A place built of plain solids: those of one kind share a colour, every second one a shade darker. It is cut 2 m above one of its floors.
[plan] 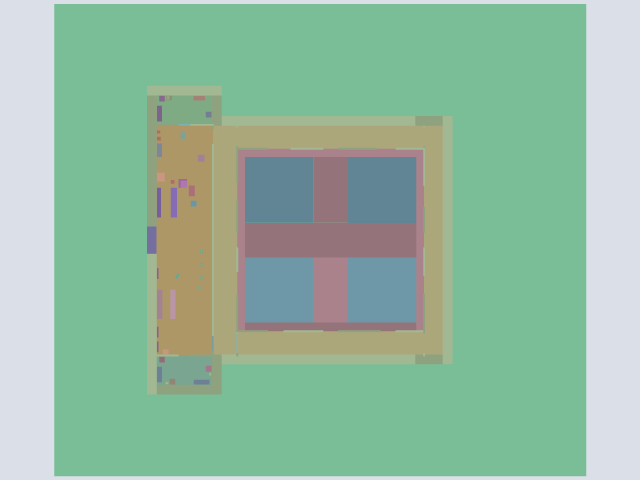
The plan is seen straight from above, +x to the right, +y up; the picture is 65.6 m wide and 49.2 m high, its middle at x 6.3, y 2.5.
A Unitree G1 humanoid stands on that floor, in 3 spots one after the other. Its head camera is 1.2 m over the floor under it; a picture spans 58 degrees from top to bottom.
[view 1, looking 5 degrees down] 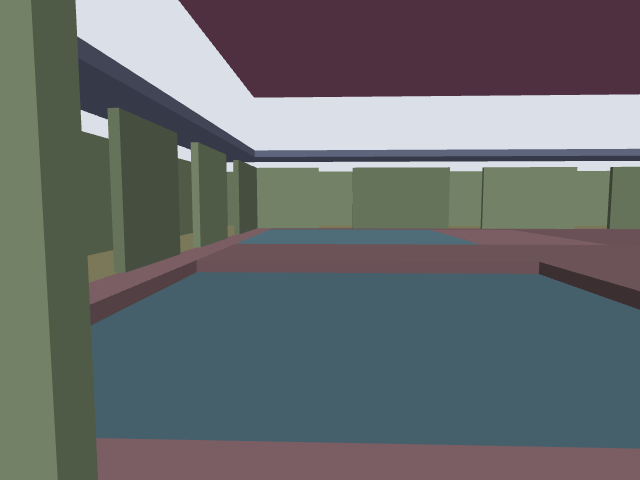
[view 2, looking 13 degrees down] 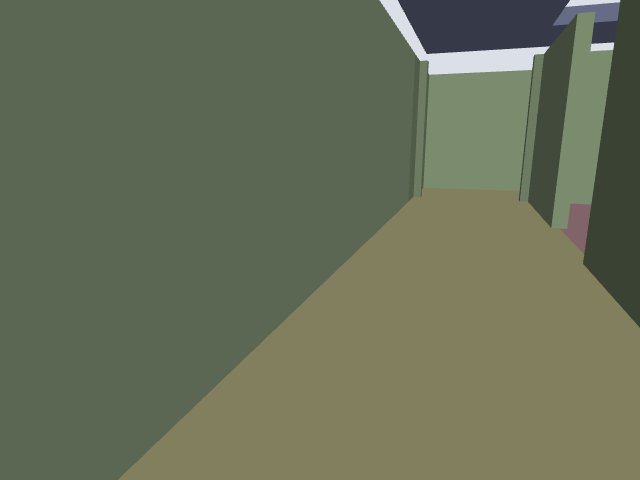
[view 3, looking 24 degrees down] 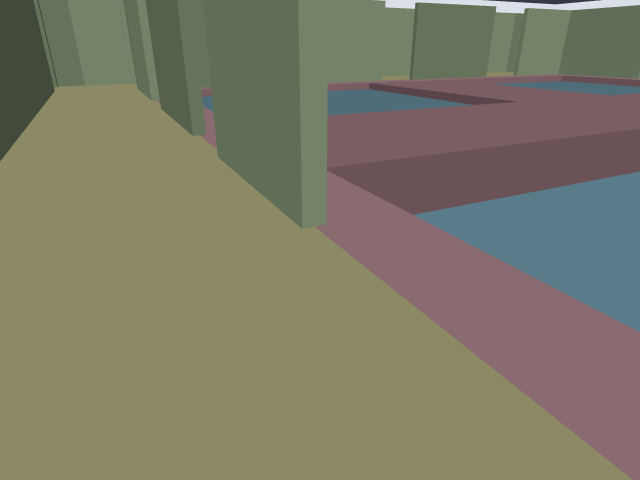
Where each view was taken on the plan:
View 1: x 13.29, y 13.08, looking -88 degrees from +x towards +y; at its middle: step_tier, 13.78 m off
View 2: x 7.39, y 13.08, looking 19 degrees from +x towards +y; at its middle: wall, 3.55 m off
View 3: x -3.43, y -3.42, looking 64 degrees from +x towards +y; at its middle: floor_corr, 2.95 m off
